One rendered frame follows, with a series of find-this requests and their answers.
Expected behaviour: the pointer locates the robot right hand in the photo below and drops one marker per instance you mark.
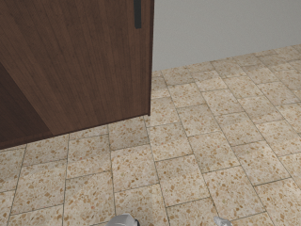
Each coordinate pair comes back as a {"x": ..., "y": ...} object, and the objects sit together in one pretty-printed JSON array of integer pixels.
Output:
[{"x": 221, "y": 221}]

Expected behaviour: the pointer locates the robot left thigh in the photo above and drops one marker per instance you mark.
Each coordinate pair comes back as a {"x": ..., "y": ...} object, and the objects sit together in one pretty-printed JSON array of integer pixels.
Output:
[{"x": 122, "y": 220}]

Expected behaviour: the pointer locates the wardrobe door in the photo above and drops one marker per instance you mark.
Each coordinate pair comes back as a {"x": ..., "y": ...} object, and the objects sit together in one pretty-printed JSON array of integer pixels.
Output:
[
  {"x": 79, "y": 63},
  {"x": 18, "y": 118}
]

